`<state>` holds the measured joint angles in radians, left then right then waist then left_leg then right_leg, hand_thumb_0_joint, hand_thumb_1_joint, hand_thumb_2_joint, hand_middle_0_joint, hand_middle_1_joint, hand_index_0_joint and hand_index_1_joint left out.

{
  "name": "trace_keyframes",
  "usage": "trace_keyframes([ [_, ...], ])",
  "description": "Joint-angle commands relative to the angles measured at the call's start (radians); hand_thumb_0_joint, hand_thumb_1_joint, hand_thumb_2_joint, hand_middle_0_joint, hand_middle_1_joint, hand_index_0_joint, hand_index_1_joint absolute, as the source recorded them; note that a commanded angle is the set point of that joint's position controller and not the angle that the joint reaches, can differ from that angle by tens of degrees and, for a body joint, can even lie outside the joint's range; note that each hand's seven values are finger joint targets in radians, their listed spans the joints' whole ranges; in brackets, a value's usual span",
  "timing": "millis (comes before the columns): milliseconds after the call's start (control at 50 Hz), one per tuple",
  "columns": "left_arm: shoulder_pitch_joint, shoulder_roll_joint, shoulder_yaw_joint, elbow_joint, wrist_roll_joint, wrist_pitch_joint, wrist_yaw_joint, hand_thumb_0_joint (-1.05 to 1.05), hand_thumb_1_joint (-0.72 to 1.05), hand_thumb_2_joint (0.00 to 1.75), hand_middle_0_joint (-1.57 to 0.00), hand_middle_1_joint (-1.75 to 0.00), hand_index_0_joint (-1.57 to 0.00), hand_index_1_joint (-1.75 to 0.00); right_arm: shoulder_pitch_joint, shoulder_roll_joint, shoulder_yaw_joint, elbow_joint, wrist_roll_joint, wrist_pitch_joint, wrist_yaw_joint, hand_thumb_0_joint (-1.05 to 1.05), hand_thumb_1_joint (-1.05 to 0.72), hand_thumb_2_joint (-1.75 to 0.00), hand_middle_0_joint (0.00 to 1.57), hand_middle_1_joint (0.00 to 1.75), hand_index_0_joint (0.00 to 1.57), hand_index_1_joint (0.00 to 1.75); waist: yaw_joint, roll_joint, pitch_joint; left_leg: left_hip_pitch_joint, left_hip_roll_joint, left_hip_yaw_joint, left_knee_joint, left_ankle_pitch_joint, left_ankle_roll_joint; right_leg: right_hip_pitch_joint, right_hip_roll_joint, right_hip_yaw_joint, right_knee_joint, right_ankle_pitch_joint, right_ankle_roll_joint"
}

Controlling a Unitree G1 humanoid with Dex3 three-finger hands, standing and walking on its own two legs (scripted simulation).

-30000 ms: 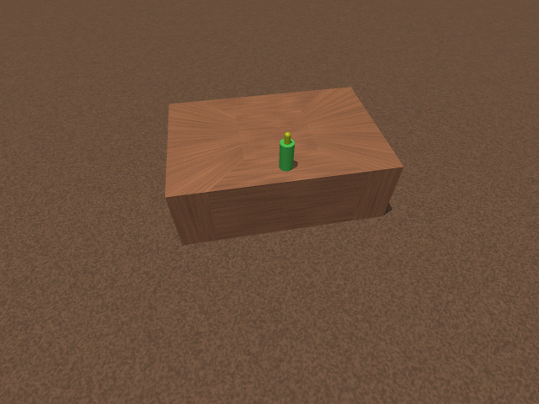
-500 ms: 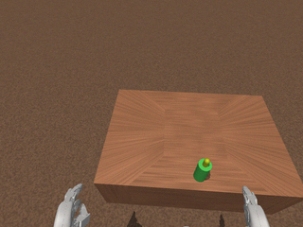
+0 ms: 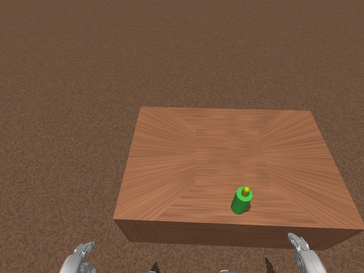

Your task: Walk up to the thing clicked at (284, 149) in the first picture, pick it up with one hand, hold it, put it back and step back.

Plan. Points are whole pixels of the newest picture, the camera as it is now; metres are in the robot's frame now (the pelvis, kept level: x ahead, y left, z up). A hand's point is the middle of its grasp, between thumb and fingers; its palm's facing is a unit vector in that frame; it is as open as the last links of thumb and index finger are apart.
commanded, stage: stand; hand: right
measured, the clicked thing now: (242, 198) +0.43 -0.20 -0.31
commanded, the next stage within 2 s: none
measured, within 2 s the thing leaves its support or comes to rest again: neither
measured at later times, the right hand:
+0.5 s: hand out of the picture +0.05 -0.25 -0.12, palm faces -0.02 +0.94 -0.34, open 7.6 cm
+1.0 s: hand out of the picture +0.04 -0.25 -0.11, palm faces -0.02 +0.94 -0.33, open 7.4 cm
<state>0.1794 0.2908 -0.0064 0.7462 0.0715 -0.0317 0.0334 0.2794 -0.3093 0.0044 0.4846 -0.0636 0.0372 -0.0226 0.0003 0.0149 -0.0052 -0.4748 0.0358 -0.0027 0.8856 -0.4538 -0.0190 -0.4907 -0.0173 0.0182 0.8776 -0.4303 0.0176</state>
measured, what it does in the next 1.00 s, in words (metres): stands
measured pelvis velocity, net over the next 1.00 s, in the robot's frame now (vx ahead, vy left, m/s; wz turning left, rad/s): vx -0.01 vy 0.00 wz -0.01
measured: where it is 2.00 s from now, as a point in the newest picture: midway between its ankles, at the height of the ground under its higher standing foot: outside the picture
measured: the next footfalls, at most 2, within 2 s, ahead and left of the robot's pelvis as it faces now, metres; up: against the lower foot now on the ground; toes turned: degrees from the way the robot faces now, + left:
none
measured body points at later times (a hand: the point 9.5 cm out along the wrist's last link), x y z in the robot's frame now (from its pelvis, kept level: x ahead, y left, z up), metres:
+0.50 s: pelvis +0.00 -0.01 +0.04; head +0.00 -0.01 +0.49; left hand +0.08 +0.27 -0.09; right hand +0.05 -0.30 -0.09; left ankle +0.01 +0.13 -0.70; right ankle +0.02 -0.14 -0.70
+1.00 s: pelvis -0.01 +0.00 +0.05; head -0.01 +0.00 +0.50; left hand +0.05 +0.29 -0.09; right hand +0.04 -0.30 -0.09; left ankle +0.01 +0.13 -0.70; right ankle +0.02 -0.14 -0.70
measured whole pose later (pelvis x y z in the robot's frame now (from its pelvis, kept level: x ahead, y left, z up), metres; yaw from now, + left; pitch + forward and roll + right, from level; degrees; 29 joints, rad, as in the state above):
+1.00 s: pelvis -0.01 +0.00 +0.05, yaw +0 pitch -4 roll +0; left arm 0.14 0.34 0.01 1.16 0.02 0.00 0.00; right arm 0.16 -0.32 0.00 1.14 -0.02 -0.01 0.00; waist 0.00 0.00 0.06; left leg -0.12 0.04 0.01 0.38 -0.19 -0.03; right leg -0.14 -0.01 0.02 0.37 -0.17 0.02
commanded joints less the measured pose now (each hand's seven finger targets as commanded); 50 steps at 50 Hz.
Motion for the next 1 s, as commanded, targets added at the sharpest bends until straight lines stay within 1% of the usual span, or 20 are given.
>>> trace_keyframes([
  [0, -0.016, 0.185, 0.085, -0.047, -0.023, -0.022, -0.021, 0.0, 0.9, 0.9, -0.2, -0.3, -0.2, -0.3, -0.054, -0.165, -0.088, 0.02, 0.019, -0.074, -0.003, 0.0, -0.22, -0.8, 0.2, 0.3, 0.2, 0.3, 0.008, 0.014, -0.098, 0.091, 0.055, -0.099, -0.225, 0.221, 0.073, 0.104, -0.019, 0.05, -0.174, 0.198, -0.08],
  [20, -0.019, 0.184, 0.084, -0.03, -0.024, -0.021, -0.023, 0.0, 0.9, 0.9, -0.2, -0.3, -0.2, -0.3, -0.06, -0.156, -0.086, 0.049, 0.02, -0.08, -0.004, 0.0, -0.3, -0.88, 0.2, 0.3, 0.2, 0.3, 0.004, -0.014, -0.115, 0.131, 0.043, -0.075, -0.203, 0.264, 0.068, 0.117, -0.032, 0.066, -0.192, 0.244, -0.085],
  [40, -0.027, 0.189, 0.083, -0.017, -0.023, -0.02, -0.024, 0.0, 0.9, 0.9, -0.2, -0.3, -0.2, -0.3, -0.053, -0.155, -0.084, 0.079, 0.019, -0.082, -0.005, 0.0, -0.38, -0.9, 0.2, 0.3, 0.2, 0.3, -0.004, -0.046, -0.101, 0.124, 0.033, -0.066, -0.2, 0.262, 0.061, 0.132, -0.046, 0.087, -0.223, 0.258, -0.088],
  [80, -0.038, 0.199, 0.085, 0.003, -0.024, -0.019, -0.025, 0.0, 0.9, 0.9, -0.2, -0.3, -0.2, -0.3, -0.056, -0.16, -0.082, 0.135, 0.017, -0.085, -0.007, 0.0, -0.54, -0.9, 0.2, 0.3, 0.2, 0.3, -0.011, -0.073, -0.073, 0.157, 0.026, -0.059, -0.217, 0.251, 0.056, 0.117, -0.067, 0.12, -0.28, 0.242, -0.095],
  [100, -0.044, 0.205, 0.086, 0.016, -0.025, -0.019, -0.024, 0.0, 0.9, 0.9, -0.2, -0.3, -0.2, -0.3, -0.058, -0.163, -0.084, 0.159, 0.016, -0.084, -0.007, 0.0, -0.62, -0.9, 0.2, 0.3, 0.2, 0.3, -0.014, -0.069, -0.066, 0.166, 0.025, -0.057, -0.23, 0.242, 0.057, 0.125, -0.071, 0.125, -0.3, 0.234, -0.093],
  [160, -0.04, 0.216, 0.088, 0.057, -0.034, -0.013, -0.019, 0.0, 0.9, 0.9, -0.2, -0.3, -0.2, -0.3, -0.061, -0.182, -0.084, 0.235, 0.019, -0.085, -0.009, 0.0, -0.86, -0.9, 0.2, 0.3, 0.2, 0.3, -0.009, -0.042, -0.074, 0.216, 0.043, -0.068, -0.273, 0.294, 0.061, 0.168, -0.066, 0.105, -0.313, 0.286, -0.081],
  [180, -0.041, 0.221, 0.088, 0.074, -0.035, -0.01, -0.017, 0.0, 0.9, 0.9, -0.2, -0.3, -0.2, -0.3, -0.063, -0.177, -0.082, 0.255, 0.021, -0.085, -0.009, 0.0, -0.9, -0.9, 0.2, 0.3, 0.2, 0.3, -0.011, -0.056, -0.064, 0.219, 0.041, -0.065, -0.288, 0.308, 0.057, 0.178, -0.069, 0.109, -0.328, 0.302, -0.081],
  [240, -0.027, 0.229, 0.085, 0.119, -0.042, -0.007, -0.016, 0.0, 0.9, 0.9, -0.2, -0.3, -0.2, -0.3, -0.058, -0.186, -0.074, 0.325, 0.027, -0.085, -0.013, 0.0, -0.9, -0.9, 0.2, 0.3, 0.2, 0.3, -0.01, -0.06, -0.057, 0.257, 0.047, -0.061, -0.324, 0.355, 0.051, 0.223, -0.077, 0.111, -0.366, 0.361, -0.078],
  [280, -0.033, 0.233, 0.082, 0.145, -0.042, -0.004, -0.013, 0.0, 0.9, 0.9, -0.2, -0.3, -0.2, -0.3, -0.068, -0.181, -0.068, 0.361, 0.031, -0.082, -0.013, 0.0, -0.9, -0.9, 0.2, 0.3, 0.2, 0.3, -0.01, -0.066, -0.034, 0.273, 0.045, -0.056, -0.356, 0.346, 0.041, 0.235, -0.083, 0.115, -0.416, 0.354, -0.075],
  [340, -0.052, 0.237, 0.078, 0.179, -0.046, 0.004, -0.013, 0.0, 0.9, 0.9, -0.2, -0.3, -0.2, -0.3, -0.078, -0.19, -0.061, 0.414, 0.033, -0.075, -0.013, 0.0, -0.9, -0.9, 0.2, 0.3, 0.2, 0.3, -0.012, -0.05, 0.011, 0.275, 0.05, -0.058, -0.422, 0.3, 0.036, 0.249, -0.083, 0.119, -0.484, 0.267, -0.066],
  [420, -0.056, 0.238, 0.075, 0.226, -0.051, 0.007, -0.014, 0.0, 0.9, 0.9, -0.2, -0.3, -0.2, -0.3, -0.083, -0.19, -0.056, 0.472, 0.035, -0.075, -0.011, 0.0, -0.9, -0.9, 0.2, 0.3, 0.2, 0.3, -0.011, -0.034, 0.021, 0.288, 0.062, -0.06, -0.487, 0.308, 0.03, 0.307, -0.08, 0.109, -0.517, 0.259, -0.058],
  [480, -0.056, 0.232, 0.07, 0.254, -0.054, 0.007, -0.017, 0.0, 0.9, 0.9, -0.2, -0.3, -0.2, -0.3, -0.103, -0.198, -0.053, 0.506, 0.039, -0.077, -0.01, 0.0, -0.9, -0.9, 0.2, 0.3, 0.2, 0.3, 0.001, 0.002, 0.032, 0.292, 0.072, -0.069, -0.524, 0.31, 0.028, 0.332, -0.073, 0.094, -0.528, 0.258, -0.05],
  [580, -0.076, 0.23, 0.069, 0.288, -0.053, 0.008, -0.02, 0.0, 0.9, 0.9, -0.2, -0.3, -0.2, -0.3, -0.117, -0.199, -0.048, 0.541, 0.038, -0.078, -0.009, 0.0, -0.9, -0.9, 0.2, 0.3, 0.2, 0.3, 0.001, 0.01, 0.027, 0.303, 0.081, -0.072, -0.564, 0.282, 0.028, 0.353, -0.079, 0.093, -0.548, 0.265, -0.045],
  [640, -0.081, 0.221, 0.063, 0.308, -0.051, 0.01, -0.023, 0.0, 0.9, 0.9, -0.2, -0.3, -0.2, -0.3, -0.128, -0.207, -0.049, 0.559, 0.039, -0.074, -0.008, 0.0, -0.9, -0.9, 0.2, 0.3, 0.2, 0.3, 0.004, 0.005, 0.049, 0.303, 0.081, -0.072, -0.571, 0.244, 0.027, 0.34, -0.074, 0.088, -0.57, 0.215, -0.039],
  [700, -0.089, 0.223, 0.06, 0.319, -0.056, 0.01, -0.026, 0.0, 0.9, 0.9, -0.2, -0.3, -0.2, -0.3, -0.123, -0.205, -0.047, 0.573, 0.04, -0.073, -0.005, 0.0, -0.9, -0.9, 0.2, 0.3, 0.2, 0.3, -0.001, 0.011, 0.048, 0.298, 0.08, -0.07, -0.587, 0.234, 0.028, 0.352, -0.079, 0.092, -0.578, 0.229, -0.039],
  [720, -0.084, 0.224, 0.059, 0.324, -0.054, 0.009, -0.027, 0.0, 0.9, 0.9, -0.2, -0.3, -0.2, -0.3, -0.136, -0.209, -0.047, 0.575, 0.04, -0.074, -0.005, 0.0, -0.9, -0.9, 0.2, 0.3, 0.2, 0.3, 0.006, 0.011, 0.045, 0.306, 0.081, -0.074, -0.59, 0.236, 0.027, 0.35, -0.078, 0.089, -0.578, 0.225, -0.038],
  [760, -0.087, 0.23, 0.058, 0.331, -0.052, 0.011, -0.027, 0.0, 0.9, 0.9, -0.2, -0.3, -0.2, -0.3, -0.135, -0.212, -0.047, 0.582, 0.041, -0.072, -0.003, 0.0, -0.9, -0.9, 0.2, 0.3, 0.2, 0.3, 0.003, -0.001, 0.059, 0.304, 0.077, -0.073, -0.596, 0.205, 0.026, 0.331, -0.075, 0.089, -0.586, 0.192, -0.034],
  [900, -0.093, 0.236, 0.051, 0.344, -0.054, 0.005, -0.024, 0.0, 0.9, 0.9, -0.2, -0.3, -0.2, -0.3, -0.142, -0.221, -0.049, 0.595, 0.043, -0.07, 0.0, 0.0, -0.9, -0.9, 0.2, 0.3, 0.2, 0.3, -0.005, -0.026, 0.026, 0.341, 0.086, -0.067, -0.589, 0.274, 0.032, 0.348, -0.09, 0.094, -0.594, 0.258, -0.033],
  [960, -0.092, 0.234, 0.047, 0.348, -0.056, 0.005, -0.024, 0.0, 0.9, 0.9, -0.2, -0.3, -0.2, -0.3, -0.152, -0.22, -0.046, 0.599, 0.044, -0.068, 0.002, 0.0, -0.9, -0.9, 0.2, 0.3, 0.2, 0.3, -0.004, -0.01, 0.025, 0.337, 0.088, -0.067, -0.598, 0.279, 0.033, 0.355, -0.092, 0.09, -0.588, 0.281, -0.033],
  [980, -0.087, 0.236, 0.048, 0.35, -0.057, 0.006, -0.025, 0.0, 0.9, 0.9, -0.2, -0.3, -0.2, -0.3, -0.153, -0.226, -0.046, 0.603, 0.044, -0.068, 0.002, 0.0, -0.9, -0.9, 0.2, 0.3, 0.2, 0.3, -0.001, -0.009, 0.04, 0.327, 0.084, -0.068, -0.605, 0.254, 0.032, 0.347, -0.087, 0.089, -0.593, 0.268, -0.03],
])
